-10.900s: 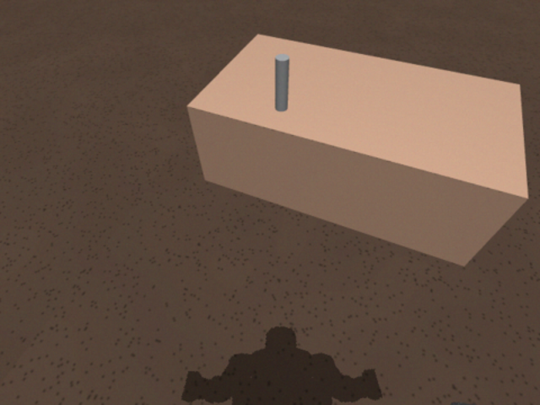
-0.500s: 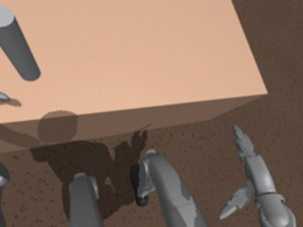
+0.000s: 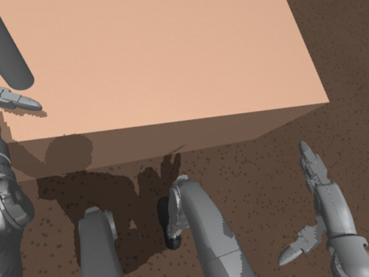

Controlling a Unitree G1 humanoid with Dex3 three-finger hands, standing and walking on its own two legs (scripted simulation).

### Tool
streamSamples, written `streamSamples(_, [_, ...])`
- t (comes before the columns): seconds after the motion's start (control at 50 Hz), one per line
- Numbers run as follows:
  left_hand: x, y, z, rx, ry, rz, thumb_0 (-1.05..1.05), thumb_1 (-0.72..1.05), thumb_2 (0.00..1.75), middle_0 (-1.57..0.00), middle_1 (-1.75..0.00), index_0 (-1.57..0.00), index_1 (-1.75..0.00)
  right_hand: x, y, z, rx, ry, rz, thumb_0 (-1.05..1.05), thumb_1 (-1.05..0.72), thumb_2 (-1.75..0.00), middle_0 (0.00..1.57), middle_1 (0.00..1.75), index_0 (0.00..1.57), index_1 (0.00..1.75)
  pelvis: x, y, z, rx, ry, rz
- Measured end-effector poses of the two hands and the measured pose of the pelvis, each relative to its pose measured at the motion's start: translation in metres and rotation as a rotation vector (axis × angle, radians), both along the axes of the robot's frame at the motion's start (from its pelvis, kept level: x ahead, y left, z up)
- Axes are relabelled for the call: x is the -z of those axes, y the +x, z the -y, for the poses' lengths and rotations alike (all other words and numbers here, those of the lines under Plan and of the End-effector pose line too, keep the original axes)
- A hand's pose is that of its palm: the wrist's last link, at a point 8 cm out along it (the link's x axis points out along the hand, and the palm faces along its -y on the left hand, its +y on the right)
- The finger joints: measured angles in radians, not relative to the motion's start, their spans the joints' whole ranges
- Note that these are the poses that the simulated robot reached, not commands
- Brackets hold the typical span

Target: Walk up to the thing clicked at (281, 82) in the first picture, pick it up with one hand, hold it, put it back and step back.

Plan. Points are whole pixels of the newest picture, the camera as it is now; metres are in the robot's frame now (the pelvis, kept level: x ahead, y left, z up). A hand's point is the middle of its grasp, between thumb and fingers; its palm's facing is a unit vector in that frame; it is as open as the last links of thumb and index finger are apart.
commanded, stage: close in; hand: left
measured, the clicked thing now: out of the picture +0.57 +0.21 -0.01
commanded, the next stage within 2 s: close in 0.12 s
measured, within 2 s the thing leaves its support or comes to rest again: leaves its support in 1.32 s
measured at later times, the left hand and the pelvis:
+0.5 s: hand (15, 64) +0.56 +0.20 -0.05, palm faces +0.18 -0.98 +0.00, open 16.5 cm; pelvis +0.01 +0.00 +0.00, yaw -1 degrees
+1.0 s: hand (18, 60) +0.57 +0.20 -0.04, palm faces +0.15 -0.99 +0.00, open 9.9 cm; pelvis +0.02 +0.00 +0.01, yaw -1 degrees
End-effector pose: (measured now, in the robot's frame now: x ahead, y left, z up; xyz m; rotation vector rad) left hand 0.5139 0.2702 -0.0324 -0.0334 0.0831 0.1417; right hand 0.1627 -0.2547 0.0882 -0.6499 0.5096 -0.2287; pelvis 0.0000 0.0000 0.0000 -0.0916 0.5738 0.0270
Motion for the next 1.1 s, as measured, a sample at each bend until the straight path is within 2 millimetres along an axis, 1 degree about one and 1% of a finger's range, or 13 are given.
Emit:
streamSamples(0.16, [0.012,0.002,0.011,0.003,-0.007,-0.012,-0.02,-0.60,0.00,-0.08,-0.08,-0.10,-0.05,-0.007,0.010,-0.006,-0.016,-0.010,-0.001,-0.01,0.52,-0.05,0.06,0.05,0.06,0.05,0.000,0.006,-0.002,0.001,0.001,-0.012])
streamSamples(0.3, [0.017,0.005,0.022,-0.004,-0.007,-0.005,-0.02,-0.61,0.01,-0.10,-0.08,-0.12,-0.06,-0.008,0.014,-0.006,-0.006,-0.019,-0.022,-0.01,0.52,-0.05,0.06,0.05,0.06,0.05,-0.001,0.012,-0.004,0.000,-0.006,-0.017])
streamSamples(0.36, [0.019,0.007,0.024,-0.010,0.012,-0.010,-0.02,-0.61,0.02,-0.16,-0.11,-0.17,-0.10,-0.007,0.015,-0.007,0.000,-0.013,-0.031,-0.01,0.51,-0.05,0.06,0.05,0.06,0.05,-0.001,0.013,-0.005,0.002,-0.007,-0.020])
streamSamples(0.44, [0.016,0.014,0.021,-0.038,0.018,0.004,-0.02,-0.61,0.04,-0.25,-0.17,-0.26,-0.16,-0.007,0.016,-0.009,-0.003,-0.005,-0.032,-0.01,0.51,-0.05,0.06,0.05,0.06,0.05,-0.001,0.014,-0.004,0.005,-0.006,-0.023])
streamSamples(0.62, [0.014,0.028,0.016,-0.037,0.031,0.003,-0.02,-0.60,0.12,-0.41,-0.30,-0.43,-0.28,-0.010,0.017,-0.006,0.001,-0.020,-0.040,-0.01,0.50,-0.05,0.06,0.05,0.06,0.05,0.001,0.015,-0.003,0.008,-0.005,-0.033])
streamSamples(0.72, [0.014,0.032,0.016,-0.036,0.023,0.011,-0.02,-0.55,0.20,-0.51,-0.39,-0.52,-0.38,-0.012,0.016,-0.007,-0.003,-0.026,-0.046,-0.01,0.50,-0.05,0.06,0.05,0.06,0.05,0.001,0.014,-0.002,0.010,-0.003,-0.036])
streamSamples(0.84, [0.010,0.033,0.020,-0.019,0.020,0.005,-0.02,-0.47,0.34,-0.66,-0.54,-0.68,-0.54,-0.017,0.015,-0.006,0.001,-0.031,-0.042,-0.01,0.49,-0.05,0.06,0.05,0.06,0.05,-0.001,0.014,-0.002,0.009,-0.004,-0.031])
streamSamples(0.96, [0.008,0.027,0.024,-0.004,0.024,-0.016,-0.02,-0.35,0.49,-0.84,-0.72,-0.86,-0.72,-0.018,0.014,-0.006,0.014,-0.016,-0.041,-0.01,0.49,-0.05,0.06,0.05,0.06,0.05,-0.007,0.016,-0.004,0.010,-0.006,-0.024])
streamSamples(1.06, [0.004,0.019,0.025,-0.012,0.028,-0.015,-0.01,-0.21,0.63,-1.00,-0.89,-1.02,-0.88,-0.020,0.014,-0.007,0.012,-0.001,-0.031,-0.01,0.49,-0.05,0.06,0.05,0.06,0.05,-0.010,0.016,-0.005,0.010,-0.004,-0.013])
streamSamples(1.08, [0.003,0.018,0.025,-0.012,0.029,-0.014,-0.01,-0.18,0.67,-1.03,-0.92,-1.05,-0.91,-0.020,0.014,-0.007,0.011,0.001,-0.028,-0.01,0.49,-0.05,0.06,0.05,0.06,0.05,-0.011,0.015,-0.005,0.009,-0.003,-0.011])
streamSamples(1.1, [0.002,0.017,0.025,-0.012,0.029,-0.014,-0.02,-0.16,0.70,-1.02,-0.94,-1.08,-0.94,-0.020,0.014,-0.007,0.010,0.001,-0.025,-0.01,0.49,-0.05,0.06,0.05,0.06,0.05,-0.011,0.015,-0.005,0.008,-0.004,-0.009])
